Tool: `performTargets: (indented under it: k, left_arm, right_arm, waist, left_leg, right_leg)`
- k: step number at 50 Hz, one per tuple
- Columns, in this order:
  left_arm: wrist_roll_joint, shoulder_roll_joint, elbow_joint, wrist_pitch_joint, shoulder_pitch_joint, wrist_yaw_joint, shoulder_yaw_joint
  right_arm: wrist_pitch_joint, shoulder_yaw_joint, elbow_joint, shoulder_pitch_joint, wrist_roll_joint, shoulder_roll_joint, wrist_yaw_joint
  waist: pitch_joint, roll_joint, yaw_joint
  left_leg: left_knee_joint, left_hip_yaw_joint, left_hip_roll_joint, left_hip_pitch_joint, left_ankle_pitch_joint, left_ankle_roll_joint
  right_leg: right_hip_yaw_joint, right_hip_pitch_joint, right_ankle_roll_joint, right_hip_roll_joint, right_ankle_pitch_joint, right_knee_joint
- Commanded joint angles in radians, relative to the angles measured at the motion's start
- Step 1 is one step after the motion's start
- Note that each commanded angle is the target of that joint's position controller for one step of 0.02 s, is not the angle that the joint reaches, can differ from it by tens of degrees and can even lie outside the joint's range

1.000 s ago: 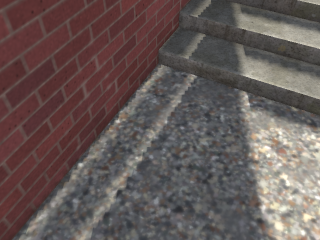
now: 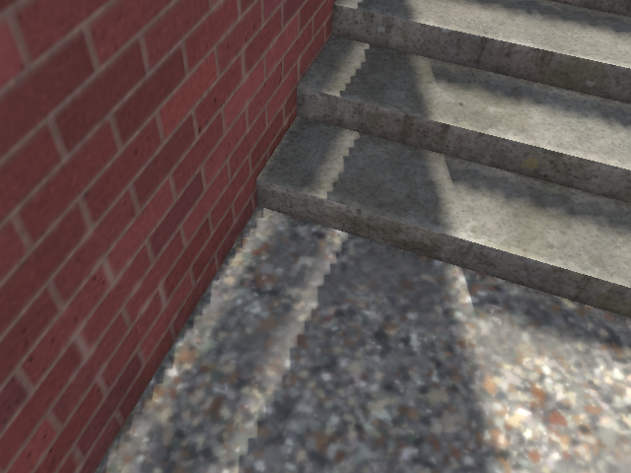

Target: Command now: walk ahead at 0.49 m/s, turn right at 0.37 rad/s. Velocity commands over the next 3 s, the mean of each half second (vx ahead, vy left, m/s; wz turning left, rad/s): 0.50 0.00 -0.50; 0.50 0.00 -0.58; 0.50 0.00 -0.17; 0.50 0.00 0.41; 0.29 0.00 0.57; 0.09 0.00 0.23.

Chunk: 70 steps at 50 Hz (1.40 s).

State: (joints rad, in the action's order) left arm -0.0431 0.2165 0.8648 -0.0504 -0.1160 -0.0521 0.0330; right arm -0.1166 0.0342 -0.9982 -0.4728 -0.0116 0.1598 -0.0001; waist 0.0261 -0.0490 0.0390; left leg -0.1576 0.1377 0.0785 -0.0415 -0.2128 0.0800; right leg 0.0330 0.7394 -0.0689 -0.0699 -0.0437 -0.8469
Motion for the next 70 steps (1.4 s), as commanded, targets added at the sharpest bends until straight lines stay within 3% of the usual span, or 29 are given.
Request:
performTargets:
  k: [1,7,10,11,12,13,15,16,18,20,26,33,37,38,39,40,41,43,48,55,58,61,63,64,65,66,67,68,70]
  left_arm:
    - [-0.001,0.017,-0.094,-0.012,0.156,-0.008,-0.002]
    - [-0.002,0.035,-0.103,-0.015,0.177,-0.007,-0.001]
    - [-0.009,0.115,0.000,-0.029,-0.143,0.007,0.037]
    - [-0.023,0.187,0.028,-0.030,-0.288,0.019,0.064]
    - [-0.018,0.273,0.002,-0.018,-0.270,0.035,0.091]
    - [0.000,0.257,0.002,-0.004,-0.269,0.038,0.090]
    - [0.023,0.183,0.015,-0.011,-0.184,0.045,0.080]
    - [0.026,0.152,0.006,-0.015,-0.148,0.045,0.071]
    - [0.034,0.127,0.006,-0.030,-0.130,0.042,0.057]
    - [0.040,0.165,0.019,-0.046,-0.161,0.040,0.063]
    - [0.045,0.182,0.052,-0.023,-0.308,0.046,0.070]
    - [0.028,0.189,0.044,-0.013,-0.384,0.068,0.071]
    - [0.024,0.238,0.021,-0.018,-0.261,0.068,0.084]
    - [0.038,0.209,0.012,-0.031,-0.266,0.052,0.076]
    - [0.056,0.131,-0.019,-0.041,-0.312,0.048,0.053]
    - [0.047,0.146,-0.033,-0.033,-0.372,0.055,0.059]
    - [0.018,0.213,0.002,-0.016,-0.340,0.061,0.066]
    - [0.015,0.170,0.006,-0.013,-0.271,0.042,0.060]
    - [0.005,0.120,-0.043,0.023,-0.139,0.017,0.045]
    - [0.005,0.082,-0.122,0.009,0.047,-0.010,0.014]
    - [0.002,0.073,-0.155,0.005,0.145,-0.011,0.003]
    - [-0.006,0.080,-0.137,-0.002,0.128,0.005,0.001]
    - [-0.015,0.099,-0.069,-0.017,-0.040,0.016,0.013]
    - [-0.029,0.148,-0.004,-0.026,-0.179,0.030,0.031]
    - [-0.042,0.238,0.007,-0.035,-0.316,0.043,0.052]
    - [-0.022,0.298,0.017,-0.023,-0.320,0.046,0.069]
    - [0.016,0.252,0.008,-0.021,-0.260,0.038,0.064]
    - [0.021,0.187,0.009,-0.026,-0.170,0.036,0.046]
    - [0.027,0.124,0.025,-0.037,-0.123,0.039,0.031]
  right_arm:
    - [-0.022,0.009,0.026,-0.041,0.002,0.097,-0.016]
    - [-0.002,0.010,0.000,-0.057,-0.018,0.137,-0.045]
    - [0.029,0.021,0.018,-0.042,-0.026,0.189,-0.050]
    - [0.026,0.017,0.056,-0.024,-0.016,0.174,-0.045]
    - [0.008,0.011,0.133,-0.046,0.031,0.111,-0.016]
    - [0.000,0.026,0.149,0.048,0.024,0.183,-0.020]
    - [-0.012,0.013,0.179,0.136,0.023,0.147,-0.025]
    - [0.001,0.013,0.181,0.146,-0.001,0.141,-0.020]
    - [0.048,0.012,0.185,0.130,-0.037,0.122,-0.010]
    - [0.076,0.013,0.199,0.153,-0.045,0.111,0.001]
    - [0.083,0.017,0.297,0.430,-0.030,0.139,0.012]
    - [0.053,0.000,0.375,0.610,-0.017,0.163,0.022]
    - [0.033,0.024,0.282,0.320,-0.012,0.238,0.000]
    - [0.013,0.034,0.252,0.191,-0.024,0.271,-0.016]
    - [0.010,0.055,0.258,0.065,-0.042,0.375,-0.039]
    - [0.027,0.061,0.252,0.104,-0.026,0.377,-0.038]
    - [0.038,0.047,0.272,0.199,-0.016,0.280,-0.033]
    - [0.038,0.031,0.272,0.270,-0.008,0.211,-0.030]
    - [0.002,0.033,0.203,0.172,0.008,0.195,-0.016]
    - [-0.016,0.020,0.109,0.097,0.009,0.154,0.005]
    - [-0.020,0.024,0.070,0.052,0.015,0.187,0.010]
    - [-0.015,0.023,0.049,0.038,0.018,0.212,0.008]
    - [-0.002,0.021,0.037,0.042,0.030,0.221,0.002]
    - [0.007,0.016,0.039,0.030,0.027,0.220,-0.001]
    - [0.010,0.003,0.076,-0.009,0.013,0.175,-0.006]
    - [0.018,-0.005,0.073,-0.160,0.040,0.104,0.000]
    - [0.029,0.012,0.057,-0.066,0.015,0.172,-0.010]
    - [0.025,0.005,0.081,0.015,0.012,0.140,-0.005]
    - [0.036,-0.003,0.080,0.061,-0.008,0.112,-0.003]
  waist:
    - [0.108,0.097,0.006]
    - [0.067,0.151,-0.030]
    - [-0.128,0.167,-0.162]
    - [-0.232,0.099,-0.223]
    - [-0.332,-0.220,-0.144]
    - [-0.333,-0.023,-0.155]
    - [-0.133,0.103,-0.087]
    - [-0.093,0.126,-0.048]
    - [-0.071,0.093,-0.003]
    - [-0.053,0.068,0.007]
    - [-0.002,-0.019,-0.094]
    - [0.030,-0.034,-0.143]
    - [-0.062,-0.035,0.004]
    - [-0.154,0.028,0.053]
    - [-0.293,0.172,0.074]
    - [-0.358,0.386,0.006]
    - [-0.197,0.215,-0.024]
    - [-0.034,0.113,-0.040]
    - [-0.008,0.139,-0.025]
    - [0.039,0.171,-0.032]
    - [0.055,0.149,-0.021]
    - [0.043,0.153,-0.038]
    - [-0.054,0.151,-0.118]
    - [-0.166,0.132,-0.154]
    - [-0.301,-0.022,-0.182]
    - [-0.413,-0.224,-0.097]
    - [-0.284,-0.021,-0.103]
    - [-0.127,-0.010,-0.066]
    - [-0.030,0.002,-0.019]
  left_leg:
    - [0.097,-0.050,-0.271,0.069,0.326,0.047]
    - [-0.113,0.047,-0.313,-0.131,0.893,0.018]
    - [-0.634,0.078,-0.328,-0.067,0.983,0.008]
    - [-0.938,0.075,-0.304,0.174,0.644,0.002]
    - [-1.359,0.040,-0.041,0.678,-0.273,-0.070]
    - [-1.426,-0.161,-0.068,0.779,-0.237,-0.050]
    - [-1.260,-0.175,-0.154,0.726,-0.099,-0.048]
    - [-1.182,-0.185,-0.175,0.680,-0.101,-0.053]
    - [-1.079,-0.175,-0.180,0.597,-0.114,-0.076]
    - [-0.979,-0.153,-0.175,0.588,-0.085,-0.098]
    - [-0.664,-0.126,-0.143,0.701,0.159,-0.122]
    - [-0.467,-0.155,-0.094,0.723,0.157,-0.093]
    - [-0.301,-0.158,-0.030,0.264,0.082,-0.040]
    - [-0.291,-0.239,-0.118,0.045,0.121,-0.004]
    - [-0.238,-0.525,-0.380,-0.177,-0.120,0.052]
    - [-0.115,-0.890,-0.526,-0.232,-0.276,0.139]
    - [-0.104,-0.807,-0.485,-0.083,-0.432,0.123]
    - [-0.061,-0.544,-0.386,0.139,-0.179,0.082]
    - [-0.010,-0.320,-0.331,0.107,0.038,0.076]
    - [0.004,-0.116,-0.294,0.135,0.337,0.051]
    - [0.005,-0.082,-0.298,0.136,0.465,0.050]
    - [-0.074,-0.061,-0.310,0.048,0.741,0.055]
    - [-0.318,-0.031,-0.280,0.032,0.939,0.035]
    - [-0.508,-0.026,-0.252,0.122,0.787,0.023]
    - [-0.818,-0.014,-0.192,0.310,0.300,0.016]
    - [-1.121,-0.092,-0.052,0.584,-0.344,-0.004]
    - [-1.119,-0.197,-0.111,0.646,-0.259,0.010]
    - [-1.064,-0.190,-0.145,0.658,-0.159,0.010]
    - [-0.991,-0.179,-0.179,0.596,-0.101,-0.013]
  right_leg:
    - [-0.056,-0.004,-0.003,0.024,-0.082,0.112]
    - [-0.182,-0.149,-0.080,0.114,0.124,0.283]
    - [-0.162,-0.523,-0.165,0.188,0.211,0.379]
    - [0.063,-0.786,-0.225,0.017,0.347,0.364]
    - [0.677,-1.132,-0.420,-0.283,0.277,0.444]
    - [0.685,-1.126,-0.385,-0.263,0.099,0.508]
    - [0.396,-0.839,-0.298,-0.198,-0.207,0.528]
    - [0.340,-0.734,-0.266,-0.152,-0.245,0.545]
    - [0.286,-0.616,-0.239,-0.095,-0.258,0.575]
    - [0.259,-0.561,-0.224,-0.064,-0.265,0.596]
    - [0.275,-0.639,-0.106,-0.008,-0.174,0.601]
    - [0.367,-0.786,-0.151,-0.046,-0.243,0.541]
    - [0.333,-0.669,-0.072,0.029,-0.435,0.311]
    - [0.310,-0.562,-0.061,0.078,-0.303,0.127]
    - [0.207,-0.404,-0.040,0.160,0.063,-0.156]
    - [0.125,-0.214,-0.037,0.247,0.586,-0.327]
    - [0.113,-0.152,-0.040,0.143,0.496,-0.381]
    - [0.080,-0.199,-0.010,0.082,0.368,-0.317]
    - [0.039,-0.099,0.020,0.062,0.282,-0.222]
    - [-0.009,-0.085,0.016,0.052,0.056,0.019]
    - [-0.084,-0.184,-0.004,0.047,0.036,0.151]
    - [-0.129,-0.273,-0.031,0.080,0.146,0.236]
    - [-0.155,-0.500,-0.066,0.141,0.120,0.361]
    - [-0.117,-0.716,-0.089,0.096,0.098,0.350]
    - [0.171,-0.935,-0.129,-0.172,-0.018,0.333]
    - [0.571,-1.110,-0.255,-0.365,-0.065,0.449]
    - [0.500,-0.966,-0.204,-0.296,0.014,0.505]
    - [0.352,-0.807,-0.171,-0.243,0.028,0.555]
    - [0.204,-0.643,-0.130,-0.159,-0.091,0.624]
